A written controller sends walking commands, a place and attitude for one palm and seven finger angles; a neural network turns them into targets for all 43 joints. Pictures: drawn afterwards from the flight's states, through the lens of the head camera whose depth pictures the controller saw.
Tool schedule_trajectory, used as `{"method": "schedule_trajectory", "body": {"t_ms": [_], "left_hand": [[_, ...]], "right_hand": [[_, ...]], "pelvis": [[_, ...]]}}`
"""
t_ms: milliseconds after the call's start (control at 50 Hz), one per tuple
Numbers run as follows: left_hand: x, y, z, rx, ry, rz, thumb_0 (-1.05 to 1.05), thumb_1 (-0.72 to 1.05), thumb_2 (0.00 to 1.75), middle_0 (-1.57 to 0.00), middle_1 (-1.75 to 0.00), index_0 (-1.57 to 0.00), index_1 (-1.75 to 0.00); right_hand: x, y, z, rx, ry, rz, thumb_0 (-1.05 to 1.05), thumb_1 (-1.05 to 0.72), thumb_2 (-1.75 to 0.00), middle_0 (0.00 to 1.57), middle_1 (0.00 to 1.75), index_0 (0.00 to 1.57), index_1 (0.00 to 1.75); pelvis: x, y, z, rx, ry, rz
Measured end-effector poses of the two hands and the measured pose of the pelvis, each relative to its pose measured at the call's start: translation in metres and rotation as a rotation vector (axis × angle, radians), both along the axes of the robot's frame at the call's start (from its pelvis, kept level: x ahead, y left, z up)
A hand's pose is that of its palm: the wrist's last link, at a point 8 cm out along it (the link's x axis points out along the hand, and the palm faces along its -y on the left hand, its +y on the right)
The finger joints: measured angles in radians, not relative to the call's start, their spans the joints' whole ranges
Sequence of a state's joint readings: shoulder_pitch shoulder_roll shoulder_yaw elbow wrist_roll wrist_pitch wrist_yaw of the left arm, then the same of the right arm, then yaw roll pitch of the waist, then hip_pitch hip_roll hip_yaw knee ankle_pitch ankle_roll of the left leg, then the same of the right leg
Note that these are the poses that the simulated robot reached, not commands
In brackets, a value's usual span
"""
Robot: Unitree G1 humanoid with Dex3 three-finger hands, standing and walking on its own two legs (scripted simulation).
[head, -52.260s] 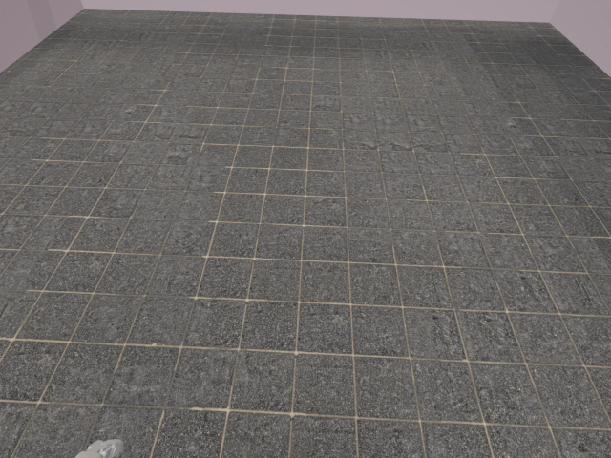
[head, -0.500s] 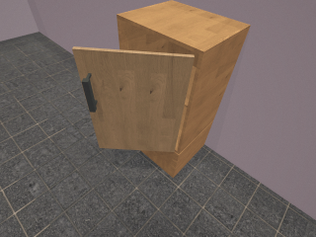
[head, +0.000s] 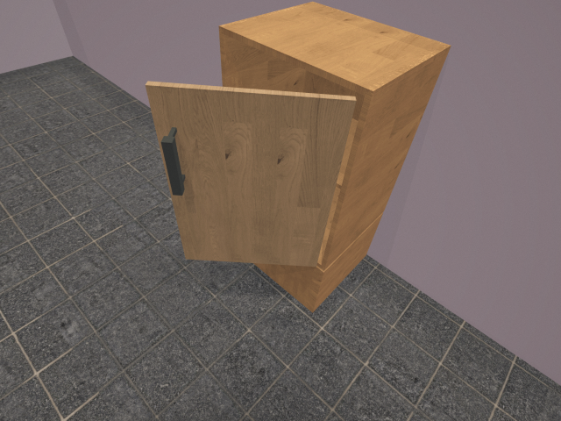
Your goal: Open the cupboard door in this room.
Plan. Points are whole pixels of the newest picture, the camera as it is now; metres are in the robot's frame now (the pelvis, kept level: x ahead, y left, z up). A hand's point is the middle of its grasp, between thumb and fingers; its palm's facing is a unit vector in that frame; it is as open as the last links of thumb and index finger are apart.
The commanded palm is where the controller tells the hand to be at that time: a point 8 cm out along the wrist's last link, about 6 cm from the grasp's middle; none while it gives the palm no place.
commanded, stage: come to a stop and stand still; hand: left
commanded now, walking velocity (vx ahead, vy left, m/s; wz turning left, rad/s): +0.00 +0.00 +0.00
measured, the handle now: (175, 161) +0.65 +0.28 -0.02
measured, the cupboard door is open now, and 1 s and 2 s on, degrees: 41 41 41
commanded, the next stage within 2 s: none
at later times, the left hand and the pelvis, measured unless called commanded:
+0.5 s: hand out of the picture -0.10 +0.17 -0.18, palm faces +0.09 -0.99 -0.14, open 7.4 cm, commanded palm none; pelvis -0.03 +0.02 +0.00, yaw +1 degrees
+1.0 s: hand out of the picture -0.11 +0.26 -0.18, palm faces -0.02 -0.98 -0.20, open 7.4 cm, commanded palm none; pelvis -0.10 +0.08 +0.00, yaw -4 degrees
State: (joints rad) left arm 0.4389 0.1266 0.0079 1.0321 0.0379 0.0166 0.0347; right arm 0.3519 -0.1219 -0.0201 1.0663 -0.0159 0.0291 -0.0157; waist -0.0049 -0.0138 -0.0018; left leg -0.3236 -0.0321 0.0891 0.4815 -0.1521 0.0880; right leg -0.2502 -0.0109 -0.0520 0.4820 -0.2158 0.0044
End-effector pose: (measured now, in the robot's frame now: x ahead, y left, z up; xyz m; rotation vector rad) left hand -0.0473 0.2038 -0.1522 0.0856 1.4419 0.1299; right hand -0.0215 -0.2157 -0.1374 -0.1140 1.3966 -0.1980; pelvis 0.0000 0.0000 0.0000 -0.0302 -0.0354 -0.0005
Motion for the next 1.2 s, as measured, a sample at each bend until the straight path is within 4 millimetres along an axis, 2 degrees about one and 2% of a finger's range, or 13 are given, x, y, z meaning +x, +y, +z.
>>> {"method": "schedule_trajectory", "body": {"t_ms": [320, 540, 600, 660, 720, 780, 860, 920, 960, 1000, 1040, 1120, 1200], "left_hand": [[-0.024, 0.007, 0.000, -0.013, 0.019, 0.024, 0.00, 0.91, 0.89, -0.20, -0.30, -0.20, -0.30], [-0.068, 0.016, -0.001, -0.006, 0.078, 0.066, 0.00, 0.91, 0.89, -0.20, -0.30, -0.20, -0.30], [-0.061, 0.027, -0.015, -0.016, 0.079, 0.048, 0.00, 0.90, 0.89, -0.20, -0.30, -0.20, -0.30], [-0.036, 0.043, -0.025, -0.017, 0.017, 0.021, 0.01, 0.90, 0.89, -0.20, -0.30, -0.20, -0.30], [-0.011, 0.057, -0.017, 0.000, -0.072, 0.001, 0.01, 0.91, 0.89, -0.20, -0.30, -0.20, -0.30], [0.000, 0.069, -0.006, 0.016, -0.129, -0.013, 0.00, 0.91, 0.89, -0.20, -0.30, -0.20, -0.30], [-0.010, 0.079, 0.006, 0.030, -0.119, -0.038, 0.00, 0.91, 0.89, -0.20, -0.30, -0.20, -0.30], [-0.036, 0.088, 0.008, 0.054, -0.076, -0.040, 0.00, 0.91, 0.89, -0.20, -0.30, -0.20, -0.30], [-0.057, 0.095, 0.008, 0.068, -0.023, -0.035, 0.00, 0.91, 0.89, -0.20, -0.30, -0.20, -0.30], [-0.068, 0.104, 0.006, 0.069, 0.019, -0.053, 0.00, 0.90, 0.89, -0.20, -0.30, -0.20, -0.30], [-0.067, 0.113, 0.002, 0.064, 0.028, -0.082, 0.00, 0.90, 0.89, -0.20, -0.30, -0.20, -0.30], [-0.048, 0.129, -0.014, 0.032, -0.031, -0.093, 0.01, 0.90, 0.89, -0.20, -0.30, -0.20, -0.30], [-0.023, 0.137, -0.008, 0.017, -0.090, -0.124, 0.01, 0.91, 0.89, -0.20, -0.30, -0.20, -0.30]], "right_hand": [[0.015, 0.009, 0.000, -0.015, -0.065, 0.014, 0.01, -0.92, -0.90, 0.20, 0.30, 0.20, 0.30], [0.016, 0.009, 0.001, -0.031, -0.107, 0.028, 0.01, -0.92, -0.90, 0.20, 0.30, 0.20, 0.30], [-0.001, 0.013, -0.001, -0.055, -0.118, -0.005, 0.00, -0.92, -0.90, 0.20, 0.30, 0.20, 0.30], [-0.029, 0.023, -0.003, -0.075, -0.093, -0.019, 0.00, -0.91, -0.90, 0.20, 0.30, 0.20, 0.30], [-0.054, 0.036, -0.002, -0.061, -0.033, -0.029, 0.00, -0.91, -0.90, 0.20, 0.30, 0.20, 0.30], [-0.069, 0.050, 0.002, -0.041, -0.012, -0.041, 0.00, -0.91, -0.90, 0.20, 0.30, 0.20, 0.30], [-0.079, 0.064, 0.005, -0.020, -0.033, -0.078, 0.00, -0.91, -0.90, 0.20, 0.30, 0.20, 0.30], [-0.089, 0.071, 0.001, -0.009, -0.034, -0.111, 0.01, -0.91, -0.90, 0.20, 0.30, 0.20, 0.30], [-0.102, 0.072, 0.000, -0.009, -0.013, -0.128, 0.01, -0.92, -0.90, 0.20, 0.30, 0.20, 0.30], [-0.117, 0.074, 0.002, -0.013, -0.004, -0.154, 0.01, -0.92, -0.90, 0.20, 0.30, 0.21, 0.30], [-0.135, 0.077, 0.006, -0.031, 0.004, -0.174, 0.01, -0.92, -0.90, 0.20, 0.30, 0.20, 0.30], [-0.173, 0.091, 0.001, -0.071, 0.080, -0.153, 0.00, -0.91, -0.90, 0.20, 0.30, 0.20, 0.30], [-0.201, 0.112, 0.007, -0.056, 0.169, -0.152, 0.00, -0.91, -0.90, 0.20, 0.30, 0.20, 0.30]], "pelvis": [[-0.013, 0.017, 0.000, 0.003, -0.010, -0.003], [-0.033, 0.025, -0.002, -0.012, -0.027, 0.018], [-0.038, 0.032, -0.010, -0.033, -0.032, 0.008], [-0.046, 0.040, -0.014, -0.029, -0.041, 0.000], [-0.054, 0.048, -0.009, -0.021, -0.034, -0.015], [-0.060, 0.055, -0.001, -0.018, -0.022, -0.026], [-0.069, 0.064, 0.007, -0.016, -0.012, -0.049], [-0.080, 0.069, 0.006, 0.021, -0.006, -0.072], [-0.091, 0.076, 0.005, 0.011, -0.018, -0.070], [-0.097, 0.081, 0.004, -0.001, -0.026, -0.075], [-0.100, 0.086, 0.003, -0.004, -0.030, -0.072], [-0.104, 0.103, -0.010, -0.015, -0.012, -0.056], [-0.113, 0.111, -0.006, 0.011, 0.012, -0.067]]}}
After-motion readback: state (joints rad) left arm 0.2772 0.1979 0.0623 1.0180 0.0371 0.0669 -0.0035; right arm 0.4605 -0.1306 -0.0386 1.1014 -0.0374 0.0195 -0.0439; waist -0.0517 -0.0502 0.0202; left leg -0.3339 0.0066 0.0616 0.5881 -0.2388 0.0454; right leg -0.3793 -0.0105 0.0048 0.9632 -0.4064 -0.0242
